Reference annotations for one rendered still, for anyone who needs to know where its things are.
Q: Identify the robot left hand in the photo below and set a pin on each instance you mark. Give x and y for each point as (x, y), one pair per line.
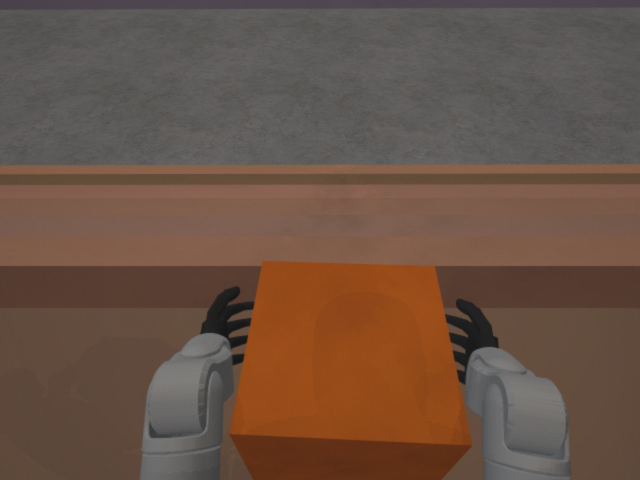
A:
(219, 313)

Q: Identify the left robot forearm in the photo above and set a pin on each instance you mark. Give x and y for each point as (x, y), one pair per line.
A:
(183, 424)

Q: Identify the robot right hand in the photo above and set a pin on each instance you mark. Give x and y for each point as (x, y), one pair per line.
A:
(479, 333)

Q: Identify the carton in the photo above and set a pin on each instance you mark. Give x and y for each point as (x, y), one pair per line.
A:
(349, 374)

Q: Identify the right robot forearm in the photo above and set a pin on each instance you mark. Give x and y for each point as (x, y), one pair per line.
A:
(525, 430)

